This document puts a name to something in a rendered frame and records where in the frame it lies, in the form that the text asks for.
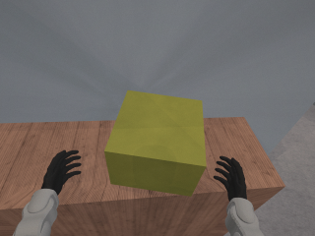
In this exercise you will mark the left robot hand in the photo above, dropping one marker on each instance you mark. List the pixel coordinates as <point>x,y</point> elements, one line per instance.
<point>56,174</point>

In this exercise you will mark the right robot hand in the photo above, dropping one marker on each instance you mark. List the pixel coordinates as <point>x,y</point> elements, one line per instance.
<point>235,184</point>

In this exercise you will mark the robot right forearm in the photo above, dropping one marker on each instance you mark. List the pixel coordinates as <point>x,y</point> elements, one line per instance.
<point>241,219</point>

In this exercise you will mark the carton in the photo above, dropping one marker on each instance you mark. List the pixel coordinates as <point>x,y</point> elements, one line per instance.
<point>157,143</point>

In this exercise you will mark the robot left forearm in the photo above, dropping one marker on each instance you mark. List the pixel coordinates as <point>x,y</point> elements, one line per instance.
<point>39,214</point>

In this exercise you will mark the pedestal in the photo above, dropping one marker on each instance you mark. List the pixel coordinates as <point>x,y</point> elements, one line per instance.
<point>89,205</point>

